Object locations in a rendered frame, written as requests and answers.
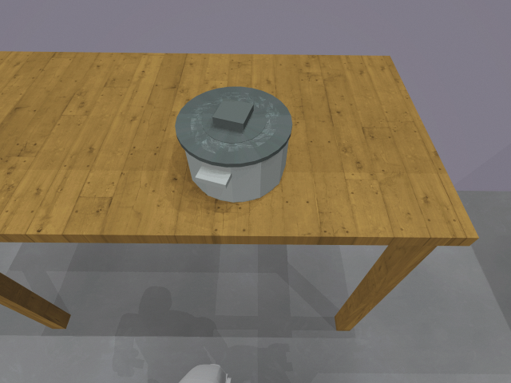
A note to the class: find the robot left thigh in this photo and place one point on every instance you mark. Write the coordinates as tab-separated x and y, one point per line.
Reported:
206	374

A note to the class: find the knob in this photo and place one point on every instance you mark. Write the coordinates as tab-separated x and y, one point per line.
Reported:
233	114

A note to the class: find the pot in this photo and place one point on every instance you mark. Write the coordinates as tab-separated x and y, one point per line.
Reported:
238	184

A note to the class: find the table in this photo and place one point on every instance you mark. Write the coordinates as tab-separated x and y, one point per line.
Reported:
89	154

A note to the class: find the lid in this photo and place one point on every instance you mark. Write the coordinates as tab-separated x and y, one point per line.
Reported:
266	133

